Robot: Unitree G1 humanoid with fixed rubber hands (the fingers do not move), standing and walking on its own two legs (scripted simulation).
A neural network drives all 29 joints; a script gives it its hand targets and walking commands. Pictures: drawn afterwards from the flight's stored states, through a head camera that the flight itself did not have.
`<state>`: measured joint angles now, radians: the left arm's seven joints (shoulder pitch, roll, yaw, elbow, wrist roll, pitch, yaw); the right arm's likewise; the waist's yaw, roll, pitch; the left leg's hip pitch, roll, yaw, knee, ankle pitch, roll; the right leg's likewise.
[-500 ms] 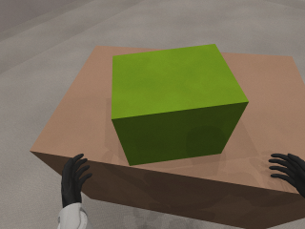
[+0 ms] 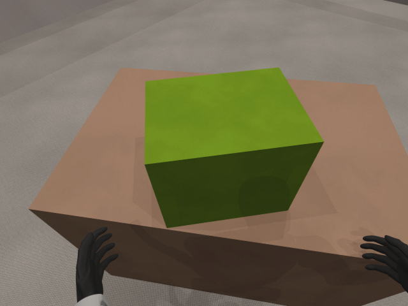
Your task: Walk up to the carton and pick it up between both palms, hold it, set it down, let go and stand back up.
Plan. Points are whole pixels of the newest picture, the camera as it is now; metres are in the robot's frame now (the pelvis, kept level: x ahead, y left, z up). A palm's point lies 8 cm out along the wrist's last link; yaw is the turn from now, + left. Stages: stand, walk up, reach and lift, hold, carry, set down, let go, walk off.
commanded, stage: set down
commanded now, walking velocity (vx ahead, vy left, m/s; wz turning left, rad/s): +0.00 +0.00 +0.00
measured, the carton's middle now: (221, 150) +0.46 +0.01 +0.03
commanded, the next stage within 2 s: none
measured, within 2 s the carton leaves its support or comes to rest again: neither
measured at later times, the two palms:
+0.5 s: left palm (91, 289) +0.16 +0.21 +0.00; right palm (403, 284) +0.22 -0.32 -0.03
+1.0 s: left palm (88, 302) +0.14 +0.22 -0.03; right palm (394, 288) +0.21 -0.31 -0.03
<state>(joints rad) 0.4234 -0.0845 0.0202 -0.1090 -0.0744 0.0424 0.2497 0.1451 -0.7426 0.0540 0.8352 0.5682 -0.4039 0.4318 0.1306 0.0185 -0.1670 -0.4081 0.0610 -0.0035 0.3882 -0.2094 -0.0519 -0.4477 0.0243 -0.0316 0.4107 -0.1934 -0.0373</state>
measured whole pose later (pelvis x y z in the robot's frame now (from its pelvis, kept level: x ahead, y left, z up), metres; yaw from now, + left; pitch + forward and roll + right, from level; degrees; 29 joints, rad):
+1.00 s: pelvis +0.01 +0.01 +0.00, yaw +0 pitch +8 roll +0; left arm 0.44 0.06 0.02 0.07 -0.05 0.09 0.12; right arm 0.16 -0.57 0.04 0.84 0.40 -0.36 0.26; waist 0.11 -0.03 -0.12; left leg -0.29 0.06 0.00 0.39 -0.24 -0.05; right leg -0.32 0.02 -0.03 0.39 -0.21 -0.04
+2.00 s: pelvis +0.01 +0.02 +0.00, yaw +0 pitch +5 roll -1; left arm 0.34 0.21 0.02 0.22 -0.05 0.17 0.02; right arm 0.21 -0.23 0.02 0.84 0.08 -0.28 0.05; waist 0.10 -0.04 -0.02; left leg -0.22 0.06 0.00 0.39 -0.25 -0.04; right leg -0.23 0.02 -0.02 0.34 -0.19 -0.02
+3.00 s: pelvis +0.01 +0.01 +0.00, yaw +0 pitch +0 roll -1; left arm 0.28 0.35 0.02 0.66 -0.05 0.01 0.00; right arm 0.20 -0.28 0.00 0.84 -0.02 -0.04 0.00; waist 0.09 -0.02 0.01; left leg -0.15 0.06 0.00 0.42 -0.27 -0.04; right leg -0.17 0.02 -0.02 0.40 -0.24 -0.02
